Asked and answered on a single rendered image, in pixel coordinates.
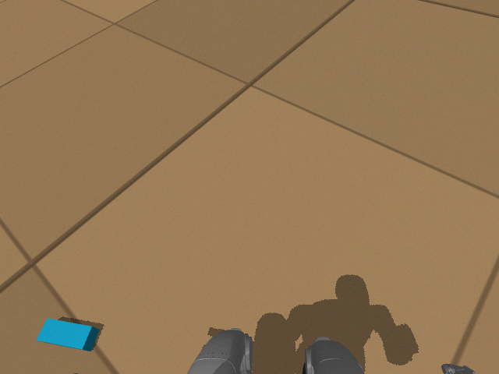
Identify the carton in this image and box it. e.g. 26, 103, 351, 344
36, 319, 100, 351

